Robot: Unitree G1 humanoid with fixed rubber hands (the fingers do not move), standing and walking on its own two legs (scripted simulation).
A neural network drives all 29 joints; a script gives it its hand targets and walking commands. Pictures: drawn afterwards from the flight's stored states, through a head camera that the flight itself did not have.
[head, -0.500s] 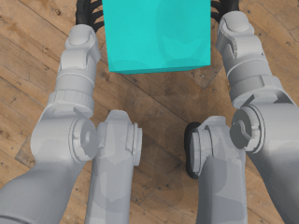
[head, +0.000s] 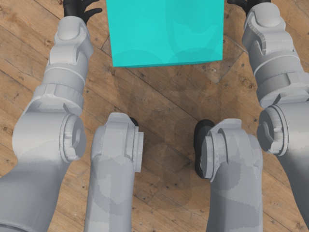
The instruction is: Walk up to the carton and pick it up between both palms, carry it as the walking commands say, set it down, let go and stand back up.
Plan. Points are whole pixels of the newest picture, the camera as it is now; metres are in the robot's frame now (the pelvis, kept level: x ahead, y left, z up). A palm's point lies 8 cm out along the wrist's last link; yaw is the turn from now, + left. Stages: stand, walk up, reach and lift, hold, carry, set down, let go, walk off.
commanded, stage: set down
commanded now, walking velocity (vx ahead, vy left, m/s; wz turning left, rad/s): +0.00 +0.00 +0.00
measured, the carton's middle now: (164, 18) +0.53 +0.02 -0.25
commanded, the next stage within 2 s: let go in 1.40 s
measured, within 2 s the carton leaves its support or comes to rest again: neither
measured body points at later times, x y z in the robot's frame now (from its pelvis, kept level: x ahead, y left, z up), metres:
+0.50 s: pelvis +0.01 +0.00 +0.05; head +0.35 +0.00 +0.34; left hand +0.53 +0.21 -0.09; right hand +0.56 -0.16 -0.09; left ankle +0.11 +0.14 -0.34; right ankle +0.11 -0.13 -0.34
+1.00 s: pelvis +0.02 +0.00 +0.17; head +0.34 +0.00 +0.49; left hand +0.53 +0.21 +0.06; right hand +0.57 -0.17 +0.06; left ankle +0.11 +0.14 -0.34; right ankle +0.11 -0.13 -0.34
